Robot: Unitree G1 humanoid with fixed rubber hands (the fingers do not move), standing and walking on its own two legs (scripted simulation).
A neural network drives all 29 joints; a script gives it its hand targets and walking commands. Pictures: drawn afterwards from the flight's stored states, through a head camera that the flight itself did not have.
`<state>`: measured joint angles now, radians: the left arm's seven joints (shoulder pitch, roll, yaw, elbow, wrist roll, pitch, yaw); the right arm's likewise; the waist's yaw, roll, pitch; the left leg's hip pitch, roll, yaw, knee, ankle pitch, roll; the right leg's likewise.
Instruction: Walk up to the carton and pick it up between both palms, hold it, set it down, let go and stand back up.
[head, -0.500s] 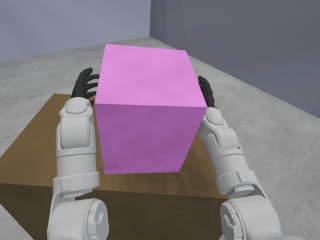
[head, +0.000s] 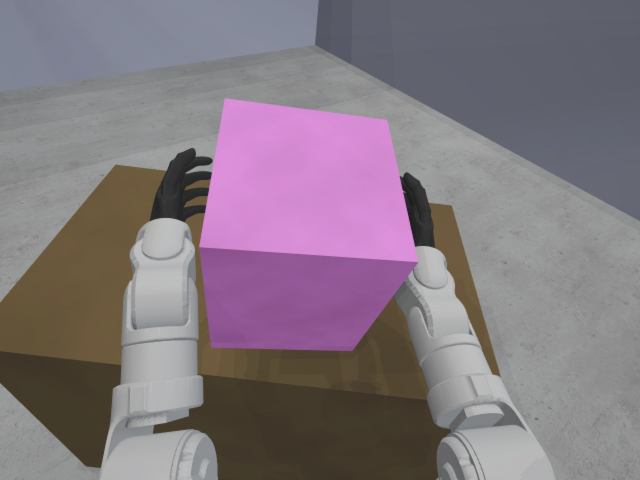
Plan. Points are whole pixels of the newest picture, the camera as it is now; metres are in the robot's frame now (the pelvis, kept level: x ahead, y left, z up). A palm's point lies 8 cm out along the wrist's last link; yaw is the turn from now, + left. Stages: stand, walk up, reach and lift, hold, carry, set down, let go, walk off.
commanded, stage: set down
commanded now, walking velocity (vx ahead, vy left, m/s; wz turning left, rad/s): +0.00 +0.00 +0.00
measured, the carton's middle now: (295, 238) +0.38 +0.01 +0.12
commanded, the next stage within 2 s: none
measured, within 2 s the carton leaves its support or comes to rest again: neither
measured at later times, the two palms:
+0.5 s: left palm (187, 234) +0.37 +0.14 +0.14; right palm (416, 252) +0.36 -0.15 +0.12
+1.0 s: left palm (210, 245) +0.39 +0.12 +0.11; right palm (425, 263) +0.36 -0.17 +0.10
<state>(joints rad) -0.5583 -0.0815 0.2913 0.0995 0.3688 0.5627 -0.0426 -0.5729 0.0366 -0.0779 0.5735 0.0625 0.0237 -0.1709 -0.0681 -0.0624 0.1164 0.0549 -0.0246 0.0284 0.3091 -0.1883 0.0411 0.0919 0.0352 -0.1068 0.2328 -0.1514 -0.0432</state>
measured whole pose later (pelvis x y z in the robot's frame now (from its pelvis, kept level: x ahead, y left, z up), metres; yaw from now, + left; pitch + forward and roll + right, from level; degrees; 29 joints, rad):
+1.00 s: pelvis +0.01 +0.00 +0.00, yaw -2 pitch -6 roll +0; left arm -0.56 -0.12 0.32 0.39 0.35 0.36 0.01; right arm -0.56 0.04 -0.21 0.75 -0.07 -0.10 -0.12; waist -0.05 -0.05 0.09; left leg -0.01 -0.02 0.06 0.29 -0.18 0.03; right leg 0.00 0.04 -0.10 0.24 -0.15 -0.05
